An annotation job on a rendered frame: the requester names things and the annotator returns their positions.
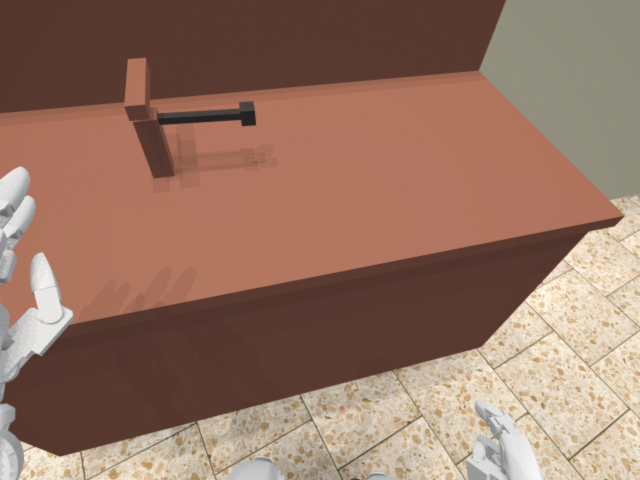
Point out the robot left forearm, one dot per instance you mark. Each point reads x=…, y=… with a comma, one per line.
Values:
x=11, y=451

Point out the counter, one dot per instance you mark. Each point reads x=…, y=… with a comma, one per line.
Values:
x=390, y=206

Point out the robot left shin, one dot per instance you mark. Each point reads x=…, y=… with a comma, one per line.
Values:
x=264, y=459

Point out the robot right hand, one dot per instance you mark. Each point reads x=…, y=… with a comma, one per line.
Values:
x=514, y=457

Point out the robot left thigh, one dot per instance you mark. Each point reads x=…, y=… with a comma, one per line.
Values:
x=255, y=470

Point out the tap lever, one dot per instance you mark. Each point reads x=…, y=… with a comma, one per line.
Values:
x=246, y=114

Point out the robot left hand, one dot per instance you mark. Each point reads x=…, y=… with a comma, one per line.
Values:
x=38, y=328

